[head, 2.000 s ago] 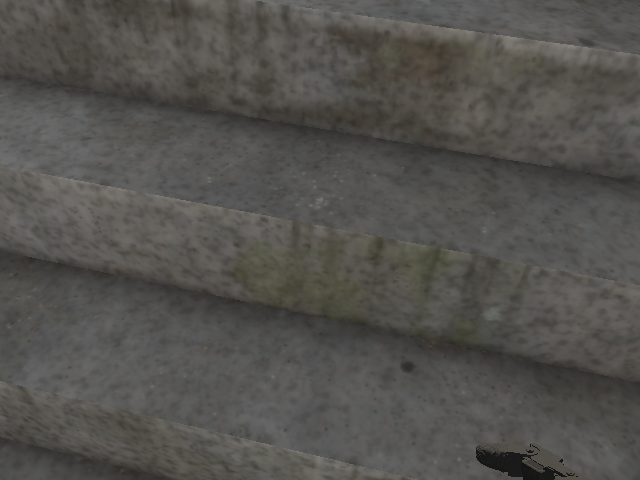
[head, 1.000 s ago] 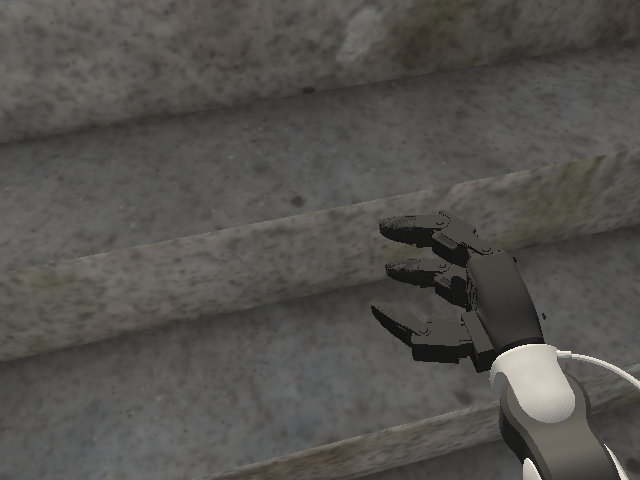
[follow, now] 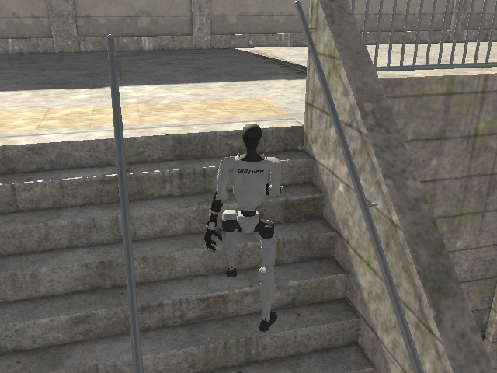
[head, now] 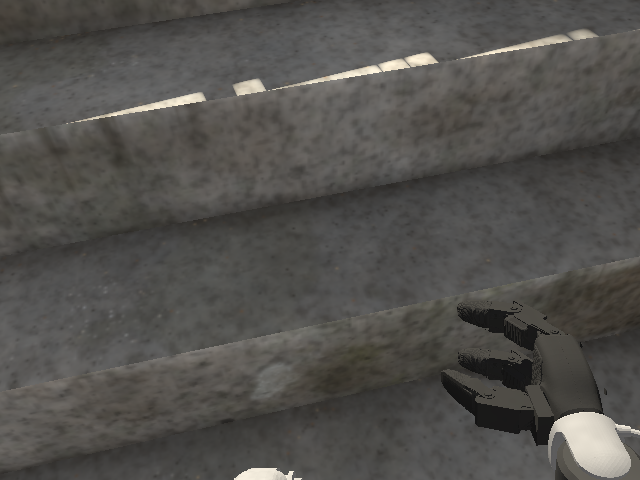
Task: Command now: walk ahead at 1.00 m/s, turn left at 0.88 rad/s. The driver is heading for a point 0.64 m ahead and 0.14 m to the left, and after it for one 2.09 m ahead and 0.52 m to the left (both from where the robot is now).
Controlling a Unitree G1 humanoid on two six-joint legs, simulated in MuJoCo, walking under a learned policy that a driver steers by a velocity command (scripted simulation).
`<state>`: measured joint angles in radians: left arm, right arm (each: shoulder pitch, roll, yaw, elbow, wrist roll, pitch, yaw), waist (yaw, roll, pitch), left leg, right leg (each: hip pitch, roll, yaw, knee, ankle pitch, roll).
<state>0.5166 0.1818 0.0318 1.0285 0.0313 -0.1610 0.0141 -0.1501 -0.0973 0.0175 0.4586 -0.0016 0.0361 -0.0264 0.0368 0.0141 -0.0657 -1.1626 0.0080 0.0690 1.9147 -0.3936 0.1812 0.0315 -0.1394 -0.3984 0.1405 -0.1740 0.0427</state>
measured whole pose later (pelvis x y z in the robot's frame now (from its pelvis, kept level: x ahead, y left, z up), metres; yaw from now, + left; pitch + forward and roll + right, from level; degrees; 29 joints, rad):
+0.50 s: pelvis +0.08 +0.02 +0.18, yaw +18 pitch +5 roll -1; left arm 0.11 0.11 -0.06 0.57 -0.02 -0.06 0.00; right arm 0.21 -0.21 -0.07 0.73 -0.04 -0.05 -0.07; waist 0.00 0.04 -0.15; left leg -0.46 -0.19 -0.18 0.61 -0.29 0.18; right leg -0.54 0.00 -0.15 0.89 -0.30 -0.10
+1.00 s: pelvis +0.24 +0.15 +0.27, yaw +24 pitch +4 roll +2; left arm 0.43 0.16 0.07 0.93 -0.01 -0.17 -0.03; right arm 0.01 -0.15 0.00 0.59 -0.03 -0.01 -0.01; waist 0.06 0.02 -0.01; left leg -0.84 0.02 0.18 1.31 -0.54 0.10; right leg -0.38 -0.04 0.12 1.30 0.12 -0.08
